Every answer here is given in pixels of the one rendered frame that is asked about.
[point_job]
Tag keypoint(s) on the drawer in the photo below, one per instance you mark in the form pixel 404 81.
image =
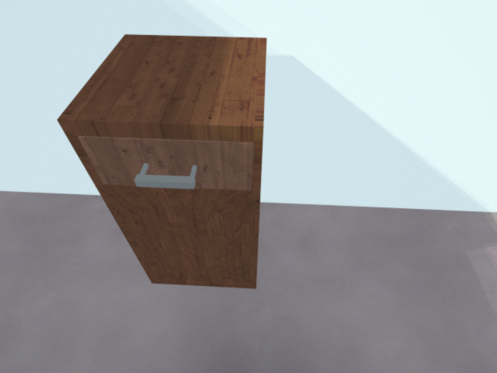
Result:
pixel 220 164

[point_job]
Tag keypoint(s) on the handle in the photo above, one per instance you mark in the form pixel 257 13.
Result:
pixel 159 181

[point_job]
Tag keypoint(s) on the cabinet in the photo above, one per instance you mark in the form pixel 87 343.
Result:
pixel 186 88

